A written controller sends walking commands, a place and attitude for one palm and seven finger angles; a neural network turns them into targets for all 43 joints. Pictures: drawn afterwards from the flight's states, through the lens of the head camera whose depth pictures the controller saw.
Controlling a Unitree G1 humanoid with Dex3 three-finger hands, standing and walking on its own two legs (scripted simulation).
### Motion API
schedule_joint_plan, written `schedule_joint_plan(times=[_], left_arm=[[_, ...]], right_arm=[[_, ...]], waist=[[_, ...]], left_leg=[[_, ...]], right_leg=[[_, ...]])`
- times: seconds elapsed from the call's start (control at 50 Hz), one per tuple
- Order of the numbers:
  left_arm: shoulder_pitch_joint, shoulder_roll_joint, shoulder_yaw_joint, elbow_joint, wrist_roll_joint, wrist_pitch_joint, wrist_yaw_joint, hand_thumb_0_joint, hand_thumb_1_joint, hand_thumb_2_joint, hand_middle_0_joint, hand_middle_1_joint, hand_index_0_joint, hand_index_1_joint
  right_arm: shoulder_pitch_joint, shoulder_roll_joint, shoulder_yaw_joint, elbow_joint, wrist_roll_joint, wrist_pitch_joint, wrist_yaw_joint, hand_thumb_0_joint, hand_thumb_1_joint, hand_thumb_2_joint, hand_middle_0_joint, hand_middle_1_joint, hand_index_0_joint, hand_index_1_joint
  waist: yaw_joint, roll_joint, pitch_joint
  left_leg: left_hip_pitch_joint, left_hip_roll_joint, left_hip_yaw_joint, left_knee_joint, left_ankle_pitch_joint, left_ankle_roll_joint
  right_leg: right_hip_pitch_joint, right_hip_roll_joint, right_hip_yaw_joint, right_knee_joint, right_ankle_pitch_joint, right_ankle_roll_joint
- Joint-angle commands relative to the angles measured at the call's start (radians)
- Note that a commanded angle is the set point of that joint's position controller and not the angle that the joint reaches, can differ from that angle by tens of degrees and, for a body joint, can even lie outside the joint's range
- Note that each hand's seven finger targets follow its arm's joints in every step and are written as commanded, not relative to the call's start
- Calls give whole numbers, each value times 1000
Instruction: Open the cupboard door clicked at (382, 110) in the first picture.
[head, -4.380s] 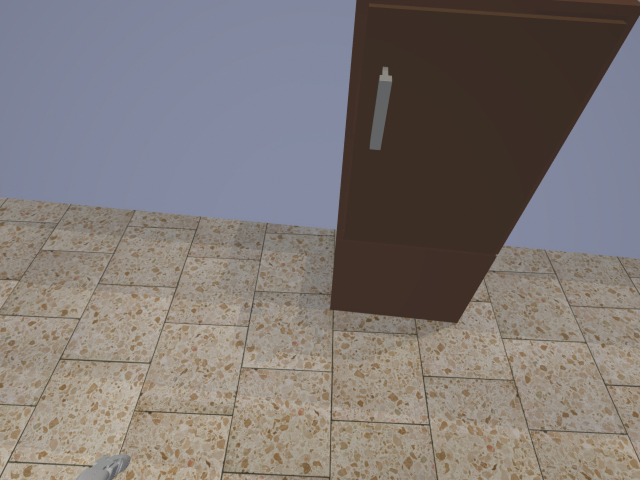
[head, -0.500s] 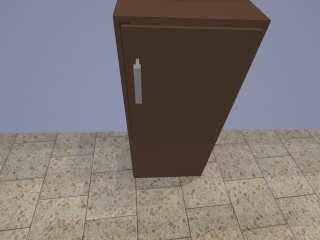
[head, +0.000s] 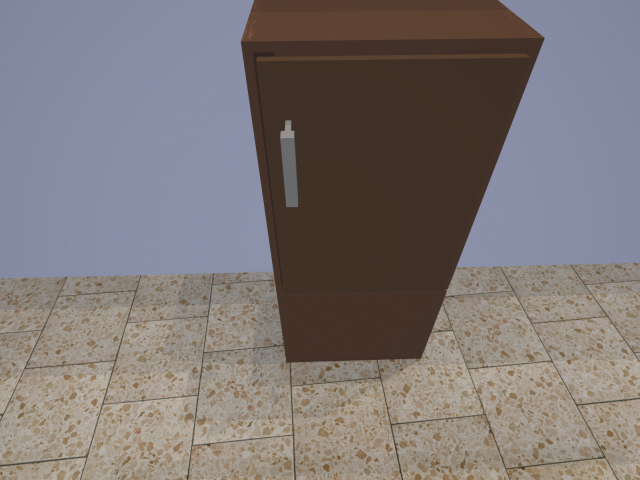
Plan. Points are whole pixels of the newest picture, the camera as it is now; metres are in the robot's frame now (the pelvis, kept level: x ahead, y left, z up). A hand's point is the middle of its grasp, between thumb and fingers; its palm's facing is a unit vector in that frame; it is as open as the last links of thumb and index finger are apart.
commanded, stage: look again from close up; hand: left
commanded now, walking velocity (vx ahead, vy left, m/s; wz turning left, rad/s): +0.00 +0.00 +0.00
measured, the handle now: (290, 164) +0.61 +0.09 +0.08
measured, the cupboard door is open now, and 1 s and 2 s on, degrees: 0 0 0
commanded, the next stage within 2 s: shuffle to correct the standing spot in 0.16 s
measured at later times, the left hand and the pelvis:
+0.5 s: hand out of the picture -0.04 +0.12 -0.18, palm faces +0.05 -0.99 -0.14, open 7.4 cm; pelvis -0.01 -0.04 +0.00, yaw +2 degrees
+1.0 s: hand out of the picture +0.05 +0.07 -0.18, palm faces +0.07 -0.99 -0.12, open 7.4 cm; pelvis +0.07 -0.09 +0.00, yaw +3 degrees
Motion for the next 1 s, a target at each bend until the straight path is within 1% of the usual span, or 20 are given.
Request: schedule_joint_plan(times=[0.0, 0.12, 0.24, 0.38, 0.46, 0.52, 0.56, 0.62, 0.64, 0.68, 0.7, 0.74, 0.76, 0.78, 0.8, 0.82, 0.86, 0.88, 0.92, 0.98], left_arm=[[66, 78, 17, -46, 2, -12, 4, 0, 900, 900, -200, -300, -200, -300], [78, 85, 17, -53, -1, -19, 2, 0, 900, 900, -200, -300, -200, -300], [84, 83, 16, -49, -2, -21, 1, 0, 900, 900, -200, -300, -200, -300], [114, 69, 33, -62, 15, 1, -16, 0, 900, 900, -200, -300, -200, -300], [132, 53, 41, -74, 17, 3, -25, 0, 900, 900, -200, -300, -200, -300], [160, 54, 46, -74, 14, -4, -28, 0, 900, 900, -200, -300, -200, -300], [178, 65, 50, -71, 12, -7, -28, 0, 900, 900, -200, -300, -200, -300], [218, 101, 65, -59, 10, -9, -17, 0, 900, 900, -200, -300, -200, -300], [224, 101, 69, -58, 9, -11, -15, 0, 900, 900, -200, -300, -200, -300], [204, 98, 70, -59, 16, -14, -11, 0, 900, 900, -200, -300, -200, -300], [191, 98, 69, -59, 17, -14, -8, 0, 900, 900, -200, -300, -200, -300], [144, 93, 63, -61, 11, -7, -12, 0, 900, 900, -200, -300, -200, -300], [142, 68, 58, -59, 5, -4, -17, 0, 900, 900, -200, -300, -200, -300], [161, 26, 51, -68, 1, -3, -25, 0, 900, 900, -200, -300, -200, -300], [122, 30, 46, -97, 6, -6, -31, 0, 900, 900, -200, -300, -200, -300], [75, 59, 60, -118, 17, 1, -34, 0, 900, 900, -200, -300, -200, -300], [39, 46, 71, -119, 23, 10, -42, 0, 900, 900, -200, -300, -200, -300], [39, 37, 72, -123, 21, 13, -48, 0, 900, 900, -200, -300, -200, -300], [41, 13, 69, -123, 16, 17, -60, 0, 900, 900, -200, -300, -200, -300], [16, -2, 68, -129, 9, 23, -65, 0, 900, 900, -200, -300, -200, -300]], right_arm=[[36, -89, -17, -53, -1, -21, 1, 0, -900, -900, 200, 300, 200, 300], [37, -85, -13, -39, 1, -24, 1, 0, -900, -900, 200, 300, 200, 300], [41, -75, -10, -21, 3, -21, 2, 0, -900, -900, 200, 300, 200, 300], [54, -114, -35, -21, -14, -5, -3, 0, -900, -900, 200, 300, 200, 300], [63, -117, -47, -31, -15, -5, -10, 0, -900, -900, 200, 300, 200, 300], [75, -95, -48, -33, -15, -12, -13, 0, -900, -900, 200, 300, 200, 300], [81, -74, -44, -35, -14, -14, -13, 0, -900, -900, 200, 300, 200, 300], [80, -19, -29, -40, -13, -17, -12, 0, -900, -900, 200, 300, 200, 300], [52, -19, -30, -48, -14, -18, -10, 0, -900, -900, 200, 300, 200, 300], [23, -20, -31, -58, -12, -20, -5, 0, -900, -900, 200, 300, 200, 300], [29, -6, -27, -51, -10, -21, -2, 0, -900, -900, 200, 300, 200, 300], [105, 16, -18, -13, -10, -30, -4, 0, -900, -900, 200, 300, 200, 300], [168, -7, -22, 15, -11, -37, -11, 0, -900, -900, 200, 300, 200, 300], [242, -92, -43, 37, -18, -47, -25, 0, -900, -900, 200, 300, 200, 300], [296, -154, -61, 43, -20, -43, -40, 0, -900, -900, 200, 300, 200, 300], [278, -177, -68, 31, -21, -34, -41, 0, -900, -900, 200, 300, 200, 300], [179, -126, -55, 14, -22, -42, -40, 0, -900, -900, 200, 300, 200, 300], [138, -115, -52, 1, -20, -48, -39, 0, -900, -900, 200, 300, 200, 300], [98, -123, -54, -12, -23, -57, -38, 0, -900, -900, 200, 300, 200, 300], [66, -154, -70, -27, -29, -48, -32, 0, -900, -900, 200, 300, 200, 300]], waist=[[5, -65, 125], [1, -29, 76], [-1, -38, 91], [6, 24, 134], [10, 30, 144], [14, 15, 108], [16, -39, 102], [25, -237, 90], [34, -221, 100], [24, -137, 110], [12, -93, 102], [-27, -69, 59], [-43, -21, 42], [-61, 176, -1], [-81, 222, -5], [-83, 110, 22], [-38, 105, 127], [-24, 81, 140], [-3, 105, 113], [-8, 144, 56]], left_leg=[[-149, 148, -178, -223, -93, -22], [-88, 136, -145, -196, -23, -28], [-85, 130, -130, -185, -28, -36], [-224, 191, -249, -273, -369, 9], [-248, 211, -293, -268, -364, 33], [-222, 191, -244, -203, -273, 25], [-234, 154, -181, -119, -217, 11], [-312, 57, -8, 163, -107, -23], [-332, 65, -5, 258, -151, -25], [-343, 89, -5, 300, -202, -23], [-300, 98, 9, 248, -188, -26], [-91, 86, 38, 16, -31, -35], [30, 121, -9, -84, 75, -32], [170, 322, -287, -174, 215, 35], [265, 505, -503, -222, 400, 143], [194, 542, -474, -228, 351, 193], [17, 485, -376, -256, 316, 161], [-25, 459, -317, -265, 315, 146], [-38, 404, -204, -252, 397, 113], [-45, 335, -88, -212, 364, 69]], right_leg=[[-19, -29, 53, -91, 37, -67], [-17, -37, 81, -129, 53, -68], [-38, -43, 95, -169, 2, -69], [-43, 13, 8, -64, -168, -64], [-44, 20, 1, -39, -125, -70], [-25, -5, 29, -81, -123, -83], [-11, -35, 79, -132, -162, -101], [66, -159, 249, -276, -220, -179], [61, -192, 277, -306, -164, -217], [64, -202, 245, -286, 5, -262], [56, -194, 197, -252, 82, -262], [-28, -119, 88, -129, 149, -210], [-88, -63, 33, -16, 146, -169], [-250, 23, -37, 180, 29, -99], [-416, 59, -41, 374, -260, -70], [-430, 27, 33, 502, -283, -79], [-438, -6, 76, 587, -175, -64], [-416, -17, 77, 581, -123, -55], [-355, -21, 44, 486, -82, -37], [-232, 10, -31, 272, -46, -24]])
